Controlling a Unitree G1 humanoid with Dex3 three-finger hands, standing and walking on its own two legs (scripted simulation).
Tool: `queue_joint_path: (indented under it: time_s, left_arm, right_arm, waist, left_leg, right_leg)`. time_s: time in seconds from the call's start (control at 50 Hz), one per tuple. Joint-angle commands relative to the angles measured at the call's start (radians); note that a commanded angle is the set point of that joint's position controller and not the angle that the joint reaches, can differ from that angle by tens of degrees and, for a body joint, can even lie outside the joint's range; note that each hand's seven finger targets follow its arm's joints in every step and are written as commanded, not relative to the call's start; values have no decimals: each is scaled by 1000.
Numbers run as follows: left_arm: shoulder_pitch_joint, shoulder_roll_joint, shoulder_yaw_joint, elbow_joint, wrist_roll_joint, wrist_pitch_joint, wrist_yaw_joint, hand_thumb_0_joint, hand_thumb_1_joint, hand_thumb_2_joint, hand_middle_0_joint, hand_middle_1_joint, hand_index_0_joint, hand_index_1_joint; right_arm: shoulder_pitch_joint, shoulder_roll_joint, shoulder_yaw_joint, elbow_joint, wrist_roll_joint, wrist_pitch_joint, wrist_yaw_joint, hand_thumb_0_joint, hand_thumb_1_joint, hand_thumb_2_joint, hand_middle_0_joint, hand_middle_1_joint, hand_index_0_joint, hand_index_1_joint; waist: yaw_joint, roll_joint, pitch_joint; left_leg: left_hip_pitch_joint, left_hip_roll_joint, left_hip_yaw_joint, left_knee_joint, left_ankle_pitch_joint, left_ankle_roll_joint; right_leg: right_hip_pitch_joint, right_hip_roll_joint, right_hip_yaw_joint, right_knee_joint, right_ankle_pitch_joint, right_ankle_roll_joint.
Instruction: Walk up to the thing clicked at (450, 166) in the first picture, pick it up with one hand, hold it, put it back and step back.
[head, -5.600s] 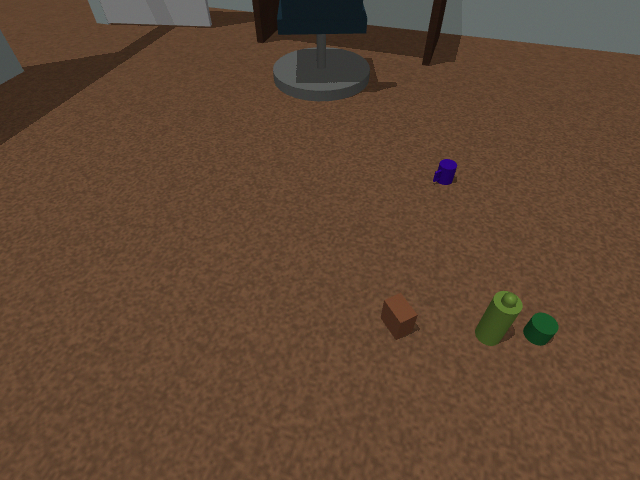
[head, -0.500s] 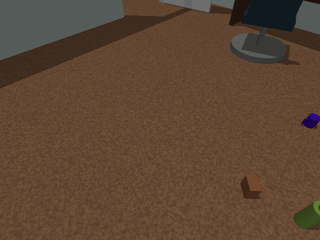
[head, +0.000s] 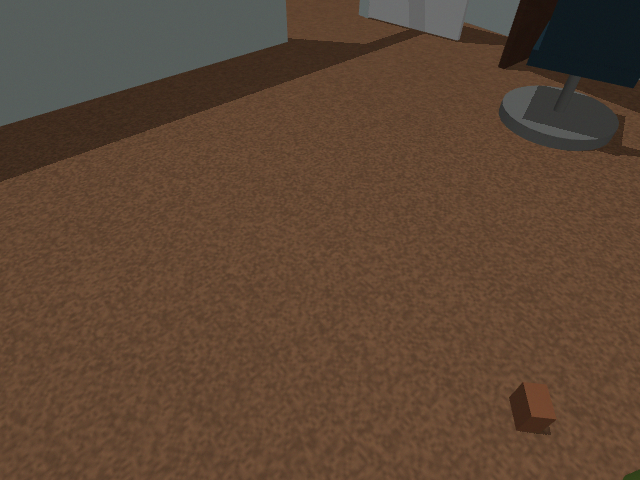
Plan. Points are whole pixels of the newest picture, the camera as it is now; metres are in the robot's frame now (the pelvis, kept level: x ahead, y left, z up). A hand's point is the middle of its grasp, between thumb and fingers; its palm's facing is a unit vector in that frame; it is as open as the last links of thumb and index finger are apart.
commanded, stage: walk up
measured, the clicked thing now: out of the picture +1.06 -1.27 -0.73
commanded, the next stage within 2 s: none
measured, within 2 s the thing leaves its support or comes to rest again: neither
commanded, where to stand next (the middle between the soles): +0.93 -0.03 m, yaw -2 degrees
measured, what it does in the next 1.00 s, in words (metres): walks ahead: left foot, then right foot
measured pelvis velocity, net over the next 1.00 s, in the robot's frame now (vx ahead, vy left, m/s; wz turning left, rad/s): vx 0.42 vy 0.01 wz -0.04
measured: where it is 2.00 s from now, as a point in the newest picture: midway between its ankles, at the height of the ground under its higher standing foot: (345, 325)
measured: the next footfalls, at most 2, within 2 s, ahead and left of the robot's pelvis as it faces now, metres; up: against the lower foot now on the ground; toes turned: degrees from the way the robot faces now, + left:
left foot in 0.06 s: +0.13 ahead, +0.14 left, +0.00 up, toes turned +4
right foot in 0.50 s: +0.35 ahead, -0.14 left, +0.00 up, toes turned -7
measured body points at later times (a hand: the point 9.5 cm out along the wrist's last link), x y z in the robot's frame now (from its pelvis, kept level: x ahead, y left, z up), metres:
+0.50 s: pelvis +0.20 +0.00 -0.01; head +0.21 -0.01 +0.43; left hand +0.32 +0.32 -0.11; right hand +0.19 -0.32 -0.14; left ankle +0.09 +0.14 -0.74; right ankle +0.31 -0.13 -0.74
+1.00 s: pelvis +0.42 +0.01 -0.02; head +0.44 +0.04 +0.43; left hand +0.46 +0.34 -0.15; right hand +0.50 -0.32 -0.10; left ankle +0.50 +0.12 -0.74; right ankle +0.34 -0.12 -0.68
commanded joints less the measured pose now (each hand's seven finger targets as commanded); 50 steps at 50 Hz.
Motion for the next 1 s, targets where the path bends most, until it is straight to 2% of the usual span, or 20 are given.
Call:
queue_joint_path:
  time_s: [0.0,0.02,0.04,0.06,0.08,0.12,0.16,0.34,0.42,0.46,0.48,0.5,0.52,0.62,0.8,0.86,0.88,0.9,0.92,0.98]
  left_arm:
    - [-196,280,55,-149,-4,-16,0,0,900,900,-200,-300,-200,-300]
    - [-184,234,41,-161,2,-12,-3,0,900,900,-200,-300,-200,-300]
    - [-115,151,17,-161,-6,-7,-4,0,900,900,-200,-300,-200,-300]
    - [-79,145,12,-164,-19,-3,4,0,900,900,-200,-300,-200,-300]
    - [-80,233,21,-160,-14,-3,13,0,900,900,-200,-300,-200,-300]
    - [15,260,28,-102,-39,-5,9,0,900,900,-200,-300,-200,-300]
    - [40,270,33,-78,-30,-7,0,0,900,900,-200,-300,-200,-300]
    - [-142,205,22,-176,-19,-8,-41,0,900,900,-200,-300,-200,-300]
    - [-131,190,30,-176,-25,-21,-33,0,900,900,-200,-300,-200,-300]
    - [18,216,49,-140,-26,-29,-19,0,900,900,-200,-300,-200,-300]
    - [134,264,73,-118,-22,-38,-6,0,900,900,-200,-300,-200,-300]
    - [211,368,100,-126,-22,-46,7,0,900,900,-200,-300,-200,-300]
    - [197,394,96,-139,-42,-44,9,0,900,900,-200,-300,-200,-300]
    - [10,258,52,-200,-48,-50,24,0,900,900,-200,-300,-200,-300]
    - [30,285,53,-257,-28,-56,5,0,900,900,-200,-300,-200,-300]
    - [-4,258,34,-271,-24,-49,7,0,900,900,-200,-300,-200,-300]
    - [40,206,15,-269,-31,-45,12,0,900,900,-200,-300,-200,-300]
    - [77,136,-1,-281,-44,-41,12,0,900,900,-200,-300,-200,-300]
    - [63,256,30,-252,-40,-31,31,0,900,900,-200,-300,-200,-300]
    - [104,258,21,-198,-48,-28,27,0,900,900,-200,-300,-200,-300]
  right_arm:
    - [85,-164,-69,-78,0,-44,1,0,-900,-900,200,300,200,300]
    - [221,-203,-93,-37,-4,-46,-11,0,-900,-900,200,300,200,300]
    - [319,-286,-117,-25,-13,-53,-27,0,-900,-900,200,300,200,300]
    - [283,-358,-118,-70,-17,-64,-32,0,-900,-900,200,300,200,300]
    - [134,-369,-117,-125,17,-62,-34,0,-900,-900,200,300,200,300]
    - [22,-284,-77,-172,22,-71,-35,0,-900,-900,200,300,200,300]
    - [32,-239,-61,-179,25,-79,-38,0,-900,-900,200,300,200,300]
    - [120,-249,-60,-203,31,-85,-31,0,-900,-900,200,300,200,300]
    - [119,-249,-60,-228,33,-74,-38,0,-900,-900,200,300,200,300]
    - [100,-226,-49,-244,32,-68,-44,0,-900,-900,200,300,200,300]
    - [144,-174,-28,-249,31,-66,-43,0,-900,-900,200,300,200,300]
    - [198,-112,-6,-278,45,-69,-42,0,-900,-900,200,300,200,300]
    - [140,-191,-24,-264,39,-61,-53,0,-900,-900,200,300,200,300]
    - [175,-180,-26,-199,43,-50,-33,0,-900,-900,200,300,200,300]
    - [19,-146,-37,-252,21,-67,2,0,-900,-900,200,300,200,300]
    - [179,-195,-61,-202,16,-78,-12,0,-900,-900,200,300,200,300]
    - [276,-249,-78,-182,6,-87,-23,0,-900,-900,200,300,200,300]
    - [312,-340,-99,-204,-2,-93,-33,0,-900,-900,200,300,200,300]
    - [272,-356,-102,-225,34,-89,-33,0,-900,-900,200,300,200,300]
    - [129,-260,-60,-264,43,-85,-46,0,-900,-900,200,300,200,300]
  waist:
    - [-120,-147,56]
    - [-184,2,-9]
    - [-223,295,-50]
    - [-192,311,-43]
    - [-127,161,31]
    - [-38,61,54]
    - [-40,95,82]
    - [-96,85,107]
    - [-67,74,53]
    - [20,-18,-27]
    - [69,-153,-116]
    - [78,-368,-188]
    - [91,-298,-142]
    - [-25,-165,36]
    - [4,-138,14]
    - [-108,-11,-63]
    - [-150,159,-103]
    - [-147,346,-105]
    - [-143,160,-106]
    - [-61,85,18]
  left_leg:
    - [272,-11,68,-174,217,-22]
    - [492,-31,52,-172,190,-17]
    - [595,80,-159,-346,-127,35]
    - [458,324,-697,-595,-480,117]
    - [283,382,-760,-648,-542,188]
    - [269,304,-462,-540,-307,185]
    - [201,241,-295,-552,-165,157]
    - [259,181,-67,-533,95,165]
    - [235,191,-27,-393,377,148]
    - [184,136,29,-131,515,112]
    - [84,68,76,131,442,82]
    - [-160,-66,110,417,73,28]
    - [-254,-69,-9,511,-121,25]
    - [-143,30,-69,397,85,10]
    - [-12,27,54,-99,240,-18]
    - [311,-20,74,-152,237,19]
    - [422,40,-28,-252,85,59]
    - [515,320,-546,-413,-72,137]
    - [448,395,-689,-469,-150,243]
    - [273,286,-346,-447,61,189]
  right_leg:
    - [-350,-156,93,-55,-257,-134]
    - [-481,-112,54,166,-224,-111]
    - [-630,22,-40,535,-265,-83]
    - [-706,119,118,758,-290,-48]
    - [-641,33,230,797,-215,-60]
    - [-610,-30,218,750,-76,-38]
    - [-545,-55,183,647,-3,-9]
    - [-480,-71,33,247,172,2]
    - [-295,-29,-20,194,173,-23]
    - [-58,5,-38,135,152,-39]
    - [127,-27,20,88,63,-64]
    - [296,-310,484,-23,-39,-167]
    - [222,-412,716,-118,-50,-261]
    - [-140,-232,241,-119,159,-208]
    - [-180,-219,124,-80,75,-202]
    - [-310,-172,68,178,184,-142]
    - [-391,-81,-19,462,189,-108]
    - [-644,65,-8,716,-181,-39]
    - [-639,35,114,812,-237,-53]
    - [-603,-48,151,771,-68,-41]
